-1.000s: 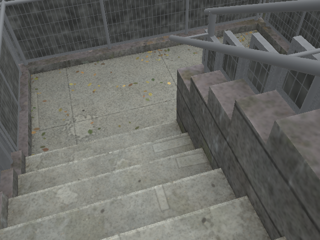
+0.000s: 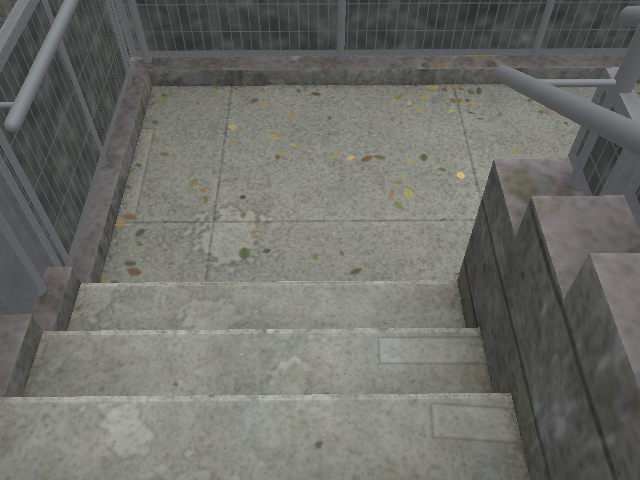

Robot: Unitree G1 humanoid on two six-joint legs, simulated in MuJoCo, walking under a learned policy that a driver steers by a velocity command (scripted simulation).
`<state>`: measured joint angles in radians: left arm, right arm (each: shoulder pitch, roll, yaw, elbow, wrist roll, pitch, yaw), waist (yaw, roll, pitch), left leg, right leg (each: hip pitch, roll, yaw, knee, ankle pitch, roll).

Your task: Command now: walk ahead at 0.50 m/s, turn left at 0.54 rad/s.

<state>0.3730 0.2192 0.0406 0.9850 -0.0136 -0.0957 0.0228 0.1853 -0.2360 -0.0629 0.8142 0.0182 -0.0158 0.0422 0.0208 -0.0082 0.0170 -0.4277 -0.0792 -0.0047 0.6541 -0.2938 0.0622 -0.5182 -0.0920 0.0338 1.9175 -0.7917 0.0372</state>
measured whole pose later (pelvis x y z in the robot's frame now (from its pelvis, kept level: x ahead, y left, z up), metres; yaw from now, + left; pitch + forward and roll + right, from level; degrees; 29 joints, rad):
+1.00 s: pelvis +0.55 +0.03 -0.30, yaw +8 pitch +3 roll -1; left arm 0.52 0.15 0.02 0.97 -0.04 -0.01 0.04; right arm 0.07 -0.16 -0.01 0.69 0.00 -0.08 0.05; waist 0.09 0.02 -0.03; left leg -0.38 -0.02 -0.01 0.43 -0.08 0.06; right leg -0.42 0.15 0.14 1.71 -0.89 -0.01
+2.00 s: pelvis +0.61 +0.04 -0.31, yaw -22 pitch +0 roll +1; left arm 0.15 0.23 0.01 0.60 0.01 0.09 0.05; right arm 0.07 -0.24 -0.03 0.59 0.01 0.08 -0.01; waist 0.02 0.03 0.03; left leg -0.40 -0.04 -0.05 0.91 -0.41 -0.06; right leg -0.43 0.11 0.27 0.63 -0.20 0.00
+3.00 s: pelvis +0.65 +0.07 -0.29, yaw -23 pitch +0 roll +1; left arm 0.26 0.20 0.04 1.05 -0.02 0.00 0.05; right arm 0.27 -0.19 -0.04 0.87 0.00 0.06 -0.03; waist -0.02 0.01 0.00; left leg -0.06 -0.08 -0.03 0.32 -0.25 0.06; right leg -0.19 -0.04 0.12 0.40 -0.21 0.06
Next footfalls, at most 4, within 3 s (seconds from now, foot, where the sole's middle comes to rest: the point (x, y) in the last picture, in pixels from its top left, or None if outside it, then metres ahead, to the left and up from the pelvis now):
0.40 right None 0.38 -0.13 -0.91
0.94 left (285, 448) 0.64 0.14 -1.07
1.42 right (382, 434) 0.69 -0.12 -1.07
2.04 left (280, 438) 0.67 0.15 -1.07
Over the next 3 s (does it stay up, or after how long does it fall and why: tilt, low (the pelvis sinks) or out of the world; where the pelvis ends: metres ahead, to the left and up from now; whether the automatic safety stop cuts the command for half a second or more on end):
stays up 0.65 0.07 -0.29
